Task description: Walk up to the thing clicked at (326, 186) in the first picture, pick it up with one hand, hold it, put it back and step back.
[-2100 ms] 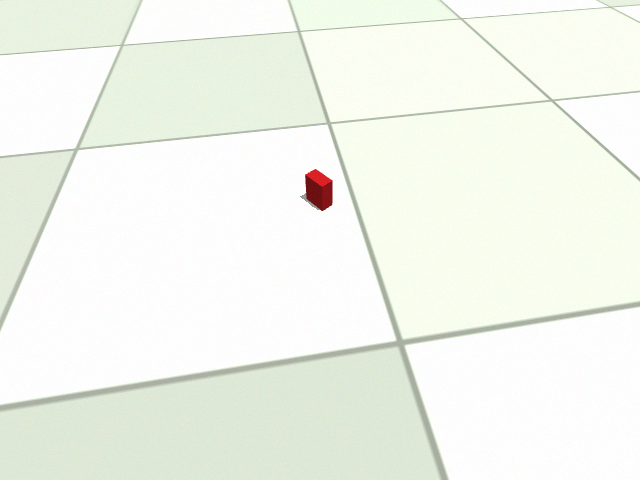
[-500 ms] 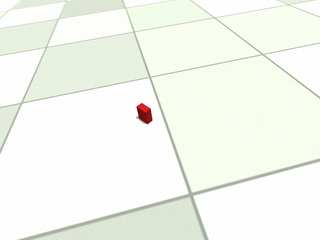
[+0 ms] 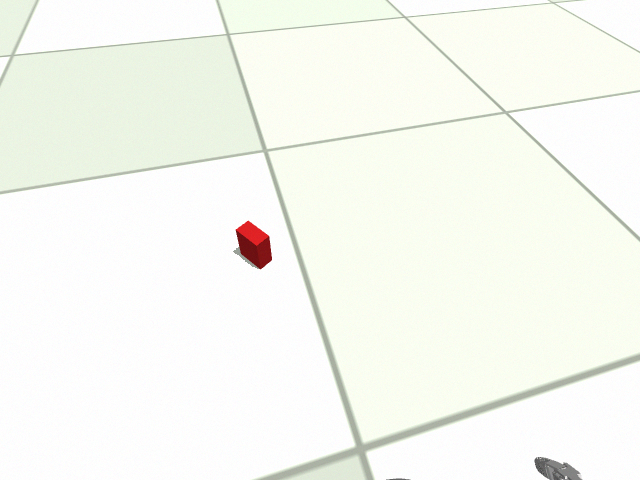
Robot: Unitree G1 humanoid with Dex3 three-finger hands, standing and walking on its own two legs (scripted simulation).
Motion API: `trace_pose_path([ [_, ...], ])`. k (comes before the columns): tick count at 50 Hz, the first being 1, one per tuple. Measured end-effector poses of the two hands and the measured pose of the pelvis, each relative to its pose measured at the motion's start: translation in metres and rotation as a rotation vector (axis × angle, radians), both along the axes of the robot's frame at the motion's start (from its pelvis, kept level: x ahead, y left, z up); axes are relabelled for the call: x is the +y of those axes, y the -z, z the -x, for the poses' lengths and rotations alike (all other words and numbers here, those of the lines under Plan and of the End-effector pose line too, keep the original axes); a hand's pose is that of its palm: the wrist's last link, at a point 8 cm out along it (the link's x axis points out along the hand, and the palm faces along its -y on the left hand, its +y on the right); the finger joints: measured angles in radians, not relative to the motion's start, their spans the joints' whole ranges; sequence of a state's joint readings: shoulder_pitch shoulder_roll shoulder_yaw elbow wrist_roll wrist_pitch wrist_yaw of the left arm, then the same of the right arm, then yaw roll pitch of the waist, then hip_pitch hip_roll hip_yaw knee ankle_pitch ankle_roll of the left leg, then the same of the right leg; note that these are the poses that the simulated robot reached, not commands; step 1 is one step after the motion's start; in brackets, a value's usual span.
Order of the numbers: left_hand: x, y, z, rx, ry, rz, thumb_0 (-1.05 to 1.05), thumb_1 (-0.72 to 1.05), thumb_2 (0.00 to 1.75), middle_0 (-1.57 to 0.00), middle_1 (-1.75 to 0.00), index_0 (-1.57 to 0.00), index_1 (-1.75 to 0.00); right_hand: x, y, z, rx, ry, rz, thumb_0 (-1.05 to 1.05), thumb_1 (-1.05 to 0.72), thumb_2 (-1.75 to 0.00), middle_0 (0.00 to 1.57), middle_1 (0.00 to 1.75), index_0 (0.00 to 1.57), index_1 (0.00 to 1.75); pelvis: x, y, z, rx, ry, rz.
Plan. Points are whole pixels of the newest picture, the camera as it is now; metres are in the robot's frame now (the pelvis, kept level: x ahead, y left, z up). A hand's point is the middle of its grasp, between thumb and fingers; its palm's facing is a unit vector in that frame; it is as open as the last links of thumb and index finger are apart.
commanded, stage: walk up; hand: left
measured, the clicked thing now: (254, 245) +1.01 +0.26 -0.69
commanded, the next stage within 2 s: none
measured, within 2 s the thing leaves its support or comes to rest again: neither
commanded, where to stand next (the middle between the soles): +0.63 +0.03 m, yaw -1 degrees
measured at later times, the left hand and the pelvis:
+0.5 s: hand (171, 411) +0.24 +0.23 -0.11, palm faces -0.01 -0.91 -0.42, open 7.4 cm; pelvis +0.21 -0.05 +0.01, yaw -1 degrees
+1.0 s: hand (159, 302) +0.43 +0.31 -0.14, palm faces -0.02 -0.94 -0.34, open 7.4 cm; pelvis +0.38 +0.03 +0.01, yaw +1 degrees
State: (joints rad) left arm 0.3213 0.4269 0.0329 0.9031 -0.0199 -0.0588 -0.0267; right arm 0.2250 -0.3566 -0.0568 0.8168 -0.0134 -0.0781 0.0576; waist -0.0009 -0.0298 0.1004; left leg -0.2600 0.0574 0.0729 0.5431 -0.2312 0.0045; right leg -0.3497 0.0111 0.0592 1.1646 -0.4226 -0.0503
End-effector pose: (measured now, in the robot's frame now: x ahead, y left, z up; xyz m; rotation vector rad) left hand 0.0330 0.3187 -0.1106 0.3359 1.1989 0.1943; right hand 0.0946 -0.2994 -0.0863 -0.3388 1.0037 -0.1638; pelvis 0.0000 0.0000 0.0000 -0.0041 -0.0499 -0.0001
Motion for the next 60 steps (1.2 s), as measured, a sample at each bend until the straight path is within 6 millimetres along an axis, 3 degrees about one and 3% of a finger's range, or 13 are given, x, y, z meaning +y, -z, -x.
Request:
trace_pose_path([
  [7,-0.008,-0.020,-0.109,-0.117,0.069,-0.012,0.01,0.91,0.90,-0.20,-0.30,-0.20,-0.30,-0.017,0.008,-0.023,0.063,0.036,-0.005,0.01,-0.90,-0.89,0.21,0.30,0.21,0.30,-0.010,-0.002,-0.062,-0.012,0.015,-0.034],
  [13,-0.028,-0.021,-0.176,-0.141,0.090,-0.068,0.01,0.91,0.90,-0.20,-0.30,-0.20,-0.30,-0.054,0.043,-0.061,0.107,0.063,-0.025,0.01,-0.90,-0.89,0.21,0.30,0.21,0.30,-0.035,0.019,-0.122,-0.013,0.018,-0.034],
  [17,-0.043,-0.026,-0.194,-0.166,0.051,-0.081,0.01,0.91,0.89,-0.20,-0.30,-0.20,-0.30,-0.062,0.053,-0.099,0.160,0.036,-0.034,0.01,-0.90,-0.89,0.20,0.30,0.20,0.30,-0.047,0.019,-0.152,-0.017,0.002,-0.030],
  [25,-0.049,-0.042,-0.196,-0.048,-0.005,-0.074,0.01,0.90,0.89,-0.20,-0.30,-0.21,-0.30,-0.060,0.028,-0.181,0.117,0.001,-0.052,0.01,-0.91,-0.89,0.20,0.30,0.20,0.29,-0.046,-0.006,-0.205,-0.003,0.015,-0.024],
  [34,-0.013,-0.021,-0.236,-0.014,-0.044,-0.056,0.01,0.90,0.89,-0.21,-0.30,-0.21,-0.30,-0.037,0.016,-0.261,0.144,-0.047,0.002,0.01,-0.91,-0.89,0.20,0.30,0.20,0.29,-0.022,0.001,-0.272,0.011,-0.020,0.028],
  [38,0.012,0.003,-0.267,0.006,-0.049,-0.037,0.01,0.90,0.89,-0.20,-0.30,-0.21,-0.30,-0.012,0.012,-0.310,0.094,-0.058,0.029,0.01,-0.91,-0.89,0.20,0.30,0.20,0.29,0.001,0.012,-0.306,0.009,-0.025,0.012],
  [41,0.022,0.011,-0.298,0.020,-0.037,-0.016,0.01,0.91,0.90,-0.20,-0.30,-0.21,-0.30,0.006,0.003,-0.335,0.024,-0.053,0.036,0.01,-0.91,-0.89,0.20,0.30,0.20,0.30,0.016,0.011,-0.326,-0.001,-0.013,0.017],
  [46,0.029,0.004,-0.356,-0.025,-0.001,0.016,0.01,0.91,0.89,-0.20,-0.30,-0.20,-0.30,0.024,-0.013,-0.349,0.020,-0.012,0.035,0.01,-0.90,-0.89,0.20,0.30,0.20,0.30,0.028,-0.003,-0.358,-0.005,-0.017,0.021],
  [50,0.034,-0.003,-0.392,-0.051,0.009,0.019,0.01,0.91,0.90,-0.20,-0.30,-0.20,-0.30,0.028,-0.013,-0.353,0.061,0.006,0.037,0.01,-0.90,-0.89,0.20,0.30,0.21,0.30,0.033,-0.007,-0.381,-0.008,-0.017,0.008],
  [55,0.030,-0.009,-0.430,-0.030,0.035,0.005,0.01,0.91,0.90,-0.20,-0.30,-0.20,-0.30,0.023,-0.003,-0.356,0.109,0.044,0.024,0.01,-0.90,-0.89,0.21,0.30,0.21,0.30,0.033,-0.007,-0.409,-0.005,-0.005,-0.015],
  [60,0.016,-0.015,-0.476,-0.043,0.077,-0.024,0.01,0.91,0.90,-0.20,-0.30,-0.20,-0.30,0.011,0.020,-0.363,0.166,0.076,-0.008,0.01,-0.90,-0.89,0.20,0.30,0.21,0.30,0.024,0.001,-0.439,-0.002,0.010,-0.039],
])
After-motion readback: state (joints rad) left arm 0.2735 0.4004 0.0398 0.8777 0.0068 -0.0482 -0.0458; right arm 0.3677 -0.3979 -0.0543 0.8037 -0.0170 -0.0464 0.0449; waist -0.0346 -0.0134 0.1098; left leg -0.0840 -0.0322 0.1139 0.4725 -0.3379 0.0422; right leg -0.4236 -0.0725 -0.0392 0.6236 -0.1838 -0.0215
